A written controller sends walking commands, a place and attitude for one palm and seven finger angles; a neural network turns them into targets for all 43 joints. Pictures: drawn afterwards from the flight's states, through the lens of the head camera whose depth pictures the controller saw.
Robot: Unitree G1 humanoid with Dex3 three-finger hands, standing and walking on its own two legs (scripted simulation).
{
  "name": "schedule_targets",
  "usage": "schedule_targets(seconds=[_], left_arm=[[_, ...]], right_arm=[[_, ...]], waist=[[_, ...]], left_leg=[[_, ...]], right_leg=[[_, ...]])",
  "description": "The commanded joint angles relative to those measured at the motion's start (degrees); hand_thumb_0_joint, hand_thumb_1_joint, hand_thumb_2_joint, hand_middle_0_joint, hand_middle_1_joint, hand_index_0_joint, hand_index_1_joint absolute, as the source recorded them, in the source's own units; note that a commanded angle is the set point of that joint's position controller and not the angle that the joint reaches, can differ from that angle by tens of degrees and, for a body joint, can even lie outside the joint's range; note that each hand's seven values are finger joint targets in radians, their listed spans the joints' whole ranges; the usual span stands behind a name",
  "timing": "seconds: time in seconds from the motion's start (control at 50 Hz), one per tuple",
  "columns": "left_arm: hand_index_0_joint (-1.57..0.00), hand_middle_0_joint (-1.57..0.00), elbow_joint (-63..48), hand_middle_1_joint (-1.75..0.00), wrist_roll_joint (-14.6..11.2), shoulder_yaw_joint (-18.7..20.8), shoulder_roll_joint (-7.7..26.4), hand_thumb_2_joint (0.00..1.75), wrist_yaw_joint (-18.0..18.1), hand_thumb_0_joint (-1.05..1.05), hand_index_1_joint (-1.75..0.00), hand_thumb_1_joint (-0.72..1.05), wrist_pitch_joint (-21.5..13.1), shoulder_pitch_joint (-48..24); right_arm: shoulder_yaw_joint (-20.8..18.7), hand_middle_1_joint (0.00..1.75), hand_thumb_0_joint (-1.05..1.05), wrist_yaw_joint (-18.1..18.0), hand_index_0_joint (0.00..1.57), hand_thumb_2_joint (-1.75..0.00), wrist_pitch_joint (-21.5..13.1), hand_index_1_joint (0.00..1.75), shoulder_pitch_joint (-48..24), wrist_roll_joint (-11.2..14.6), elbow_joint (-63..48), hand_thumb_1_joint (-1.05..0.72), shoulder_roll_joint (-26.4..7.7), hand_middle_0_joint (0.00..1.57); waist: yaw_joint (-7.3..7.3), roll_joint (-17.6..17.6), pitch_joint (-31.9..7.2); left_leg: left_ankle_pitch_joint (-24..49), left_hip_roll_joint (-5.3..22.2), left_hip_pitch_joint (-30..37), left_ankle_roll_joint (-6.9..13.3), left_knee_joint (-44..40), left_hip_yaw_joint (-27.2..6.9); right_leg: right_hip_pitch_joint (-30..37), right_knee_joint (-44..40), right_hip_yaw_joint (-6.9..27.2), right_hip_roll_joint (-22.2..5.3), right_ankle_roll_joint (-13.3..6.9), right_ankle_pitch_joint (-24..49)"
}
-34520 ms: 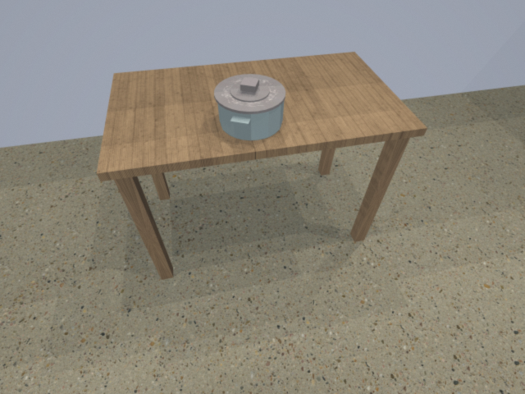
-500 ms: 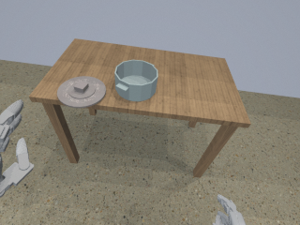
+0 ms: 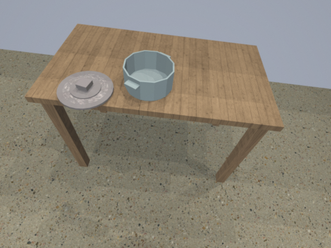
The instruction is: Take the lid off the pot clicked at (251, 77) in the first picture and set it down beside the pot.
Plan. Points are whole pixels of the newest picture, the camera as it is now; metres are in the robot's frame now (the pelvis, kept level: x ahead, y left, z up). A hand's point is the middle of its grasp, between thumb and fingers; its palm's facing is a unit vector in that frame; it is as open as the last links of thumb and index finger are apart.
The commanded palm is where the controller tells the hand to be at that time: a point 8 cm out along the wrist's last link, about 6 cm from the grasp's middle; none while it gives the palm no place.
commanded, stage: let the arm hang, fingers relaxed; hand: left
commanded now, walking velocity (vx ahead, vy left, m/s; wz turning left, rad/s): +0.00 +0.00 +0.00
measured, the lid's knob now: (84, 84) +0.65 +0.34 -0.07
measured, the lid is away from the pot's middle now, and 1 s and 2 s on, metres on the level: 0.25 0.25 0.25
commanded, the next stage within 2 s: look to check the result in 0.94 s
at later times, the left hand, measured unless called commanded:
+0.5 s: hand out of the picture +0.06 +0.17 -0.18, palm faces -0.01 -0.98 -0.20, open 7.3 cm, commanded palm none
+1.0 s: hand out of the picture +0.03 +0.17 -0.18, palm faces -0.01 -0.98 -0.18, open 7.3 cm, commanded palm none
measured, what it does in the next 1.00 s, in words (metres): stands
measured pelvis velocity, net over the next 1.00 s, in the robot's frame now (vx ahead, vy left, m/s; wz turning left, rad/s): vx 0.03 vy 0.00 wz -0.02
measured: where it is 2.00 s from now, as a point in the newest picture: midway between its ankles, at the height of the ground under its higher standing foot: outside the picture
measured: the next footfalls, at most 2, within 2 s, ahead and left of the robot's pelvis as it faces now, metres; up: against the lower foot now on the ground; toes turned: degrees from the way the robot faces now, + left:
none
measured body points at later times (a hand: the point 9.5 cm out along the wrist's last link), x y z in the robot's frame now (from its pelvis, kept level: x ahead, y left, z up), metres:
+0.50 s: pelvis +0.02 +0.00 +0.00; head +0.04 +0.01 +0.45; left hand +0.06 +0.22 -0.16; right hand +0.01 -0.22 -0.15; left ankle -0.02 +0.08 -0.74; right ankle -0.02 -0.12 -0.74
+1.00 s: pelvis +0.03 +0.00 +0.00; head +0.06 +0.01 +0.45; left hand +0.03 +0.22 -0.16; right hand +0.00 -0.21 -0.15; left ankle -0.02 +0.08 -0.74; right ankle -0.02 -0.12 -0.74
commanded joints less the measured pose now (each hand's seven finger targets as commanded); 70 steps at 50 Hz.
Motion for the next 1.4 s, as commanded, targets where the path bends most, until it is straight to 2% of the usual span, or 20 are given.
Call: schedule_targets(seconds=[0.0,0.04,0.08,0.16,0.24,0.3,0.42,0.46,0.54,0.56,0.62,0.68,0.82,0.88,0.94,1.0,1.02,1.06,1.24,1.38], left_arm=[[-0.20,-0.20,-1.52,-0.30,-0.04,0.50,3.70,0.90,0.34,0.00,-0.30,0.90,-1.68,-0.78],[-0.20,-0.20,0.10,-0.30,-0.10,0.20,3.31,0.90,0.46,0.00,-0.30,0.90,-1.53,-0.06],[-0.20,-0.20,1.28,-0.30,-0.06,0.10,3.15,0.90,0.60,0.00,-0.30,0.90,-1.42,0.13],[-0.20,-0.20,2.75,-0.30,-0.01,0.02,3.17,0.90,1.01,0.00,-0.30,0.90,-1.59,0.21],[-0.20,-0.20,3.46,-0.30,-0.08,0.17,2.53,0.90,1.22,0.00,-0.30,0.90,-1.75,-0.02],[-0.20,-0.20,3.86,-0.30,0.00,0.35,2.06,0.90,1.35,0.00,-0.30,0.90,-1.77,-0.09],[-0.20,-0.20,4.32,-0.30,-0.05,0.73,1.60,0.90,1.34,0.00,-0.30,0.90,-1.84,-0.27],[-0.20,-0.20,4.25,-0.30,-0.01,0.74,1.55,0.90,1.36,0.00,-0.30,0.90,-1.81,-0.37],[-0.20,-0.20,4.80,-0.30,-0.10,0.82,1.28,0.90,1.33,0.00,-0.30,0.90,-1.89,-0.21],[-0.20,-0.20,4.77,-0.30,-0.05,0.83,1.29,0.90,1.40,0.00,-0.30,0.90,-1.88,-0.17],[-0.20,-0.20,5.11,-0.30,-0.12,0.80,1.08,0.90,1.43,0.00,-0.30,0.90,-1.87,0.15],[-0.20,-0.20,5.31,-0.30,-0.10,0.74,0.68,0.90,1.45,0.00,-0.30,0.90,-1.73,0.21],[-0.20,-0.20,6.04,-0.30,-0.09,0.67,0.08,0.90,1.49,0.00,-0.30,0.90,-1.80,0.99],[-0.20,-0.20,6.32,-0.30,-0.07,0.61,-0.20,0.90,1.50,0.00,-0.30,0.90,-1.72,1.09],[-0.20,-0.20,6.57,-0.30,-0.13,0.59,-0.37,0.90,1.50,0.00,-0.30,0.90,-1.77,1.46],[-0.20,-0.20,6.62,-0.30,-0.07,0.60,-0.58,0.90,1.51,0.00,-0.30,0.90,-1.67,1.48],[-0.20,-0.20,6.82,-0.30,-0.11,0.60,-0.62,0.90,1.51,0.00,-0.30,0.90,-1.70,1.81],[-0.20,-0.20,6.83,-0.30,-0.04,0.60,-0.46,0.90,1.55,0.00,-0.30,0.90,-1.72,1.82],[-0.20,-0.20,6.98,-0.30,-0.17,0.56,-0.75,0.90,1.60,0.00,-0.30,0.90,-1.69,2.08],[-0.20,-0.20,6.91,-0.30,-0.16,0.57,-0.72,0.90,1.60,0.00,-0.30,0.90,-1.56,2.05]], right_arm=[[-1.26,0.30,0.00,-0.94,0.20,-0.90,-1.85,0.30,2.00,0.33,-1.48,-0.90,-5.79,0.20],[-1.16,0.30,0.00,-1.13,0.20,-0.90,-1.86,0.30,2.55,0.40,-0.41,-0.90,-5.66,0.20],[-1.03,0.30,0.00,-1.15,0.20,-0.90,-1.73,0.30,2.65,0.43,0.59,-0.90,-5.16,0.20],[-1.00,0.30,0.00,-1.12,0.20,-0.90,-1.61,0.30,3.33,0.52,2.24,-0.90,-4.29,0.20],[-0.96,0.30,0.00,-1.24,0.20,-0.90,-1.76,0.30,3.54,0.41,3.75,-0.90,-3.45,0.20],[-1.00,0.30,0.00,-1.33,0.20,-0.90,-1.76,0.30,3.51,0.36,4.68,-0.90,-2.81,0.20],[-1.10,0.30,0.00,-1.57,0.20,-0.90,-1.92,0.30,3.89,0.28,5.57,-0.90,-2.12,0.20],[-1.22,0.30,0.00,-1.67,0.20,-0.90,-1.86,0.30,3.94,0.37,5.62,-0.90,-1.97,0.20],[-1.22,0.30,0.00,-1.87,0.20,-0.90,-2.01,0.30,4.24,0.34,6.12,-0.90,-1.98,0.20],[-1.27,0.30,0.00,-1.91,0.20,-0.90,-1.95,0.30,4.31,0.43,6.00,-0.90,-1.88,0.20],[-1.23,0.30,0.00,-2.01,0.20,-0.90,-1.97,0.30,4.54,0.41,6.35,-0.90,-1.92,0.20],[-1.23,0.30,0.00,-2.03,0.20,-0.90,-1.81,0.30,4.63,0.39,6.53,-0.90,-1.68,0.20],[-1.17,0.30,0.00,-2.18,0.20,-0.90,-1.97,0.30,5.10,0.44,7.17,-0.90,-1.43,0.20],[-1.14,0.30,0.00,-2.15,0.20,-0.90,-1.87,0.30,4.91,0.43,7.17,-0.90,-1.23,0.20],[-1.07,0.30,0.00,-2.28,0.20,-0.90,-2.03,0.30,5.30,0.44,7.35,-0.90,-1.31,0.20],[-1.05,0.30,0.00,-2.29,0.20,-0.90,-1.95,0.30,5.27,0.43,7.58,-0.90,-0.97,0.20],[-1.06,0.30,0.00,-2.31,0.20,-0.90,-2.00,0.30,5.20,0.42,7.55,-0.90,-0.92,0.20],[-1.12,0.30,0.00,-2.27,0.20,-0.90,-1.95,0.30,5.25,0.56,7.41,-0.90,-0.89,0.20],[-1.03,0.30,0.00,-2.50,0.20,-0.90,-2.07,0.30,5.76,0.45,7.74,-0.90,-0.99,0.20],[-0.99,0.30,0.00,-2.46,0.20,-0.90,-2.01,0.30,5.49,0.49,7.73,-0.90,-0.87,0.20]], waist=[[-0.34,5.66,-5.20],[-0.15,5.66,-4.67],[-0.02,4.02,-2.78],[-0.23,0.52,-2.02],[-0.34,1.43,-2.11],[-0.33,0.56,-0.97],[-0.37,4.90,-1.19],[-0.39,3.54,-0.87],[-0.47,4.47,-2.03],[-0.51,3.06,-1.80],[-0.51,3.36,-1.98],[-0.58,3.51,-0.44],[-0.61,3.33,-1.23],[-0.61,3.13,0.07],[-0.64,3.54,-1.25],[-0.58,4.37,0.19],[-0.55,4.33,-0.58],[-0.48,2.58,-0.28],[-0.65,3.93,-1.27],[-0.45,3.30,-0.13]], left_leg=[[16.83,7.96,4.50,1.79,-8.13,-7.93],[17.52,8.14,5.07,1.91,-8.75,-7.93],[15.81,7.78,4.27,1.74,-9.12,-7.33],[14.13,6.81,4.14,1.17,-8.43,-6.23],[16.15,6.77,5.22,0.97,-8.29,-5.75],[16.25,6.69,5.19,0.80,-8.45,-5.41],[18.12,6.89,6.05,0.78,-8.56,-5.25],[18.42,7.03,6.22,0.78,-8.43,-5.31],[21.58,7.12,7.56,0.71,-7.99,-4.96],[21.34,7.06,7.43,0.71,-7.86,-5.08],[22.12,7.07,8.00,0.62,-7.74,-4.83],[20.34,7.13,7.57,0.73,-8.44,-4.94],[21.74,7.21,8.65,0.93,-8.56,-4.96],[19.78,7.18,8.12,0.96,-9.10,-5.12],[22.42,7.32,9.32,1.05,-8.85,-5.04],[20.73,7.28,8.20,0.97,-9.29,-4.94],[21.05,7.30,8.84,1.06,-9.30,-5.08],[20.43,7.21,8.38,1.09,-9.05,-5.14],[24.25,7.21,9.65,0.98,-8.70,-4.90],[22.36,7.10,8.74,1.07,-9.11,-5.29]], right_leg=[[1.06,-3.66,3.94,-4.88,-2.53,12.71],[1.03,-4.05,3.62,-4.80,-2.29,12.21],[1.05,-5.01,3.97,-5.06,-2.36,11.92],[1.62,-5.99,5.06,-5.68,-2.56,13.61],[1.85,-5.72,5.42,-5.87,-2.60,15.68],[1.64,-5.97,5.40,-5.99,-2.58,16.32],[2.12,-5.76,5.42,-5.75,-2.58,16.77],[1.94,-5.75,4.95,-5.57,-2.48,16.83],[2.81,-5.64,4.93,-5.83,-2.50,19.24],[2.74,-5.66,4.84,-5.72,-2.46,19.32],[3.09,-5.79,4.92,-5.91,-2.49,20.22],[2.09,-6.00,4.66,-5.75,-2.41,18.15],[2.35,-6.10,4.58,-5.65,-2.24,18.28],[1.49,-6.28,4.55,-5.53,-2.18,16.70],[2.04,-5.88,4.42,-5.51,-2.11,17.91],[1.52,-6.07,4.36,-5.48,-2.10,16.48],[1.67,-6.08,4.37,-5.45,-2.04,16.43],[1.75,-6.29,4.24,-5.51,-2.02,16.52],[2.19,-5.56,4.08,-5.61,-1.96,18.56],[1.85,-5.95,4.06,-5.67,-1.90,16.99]])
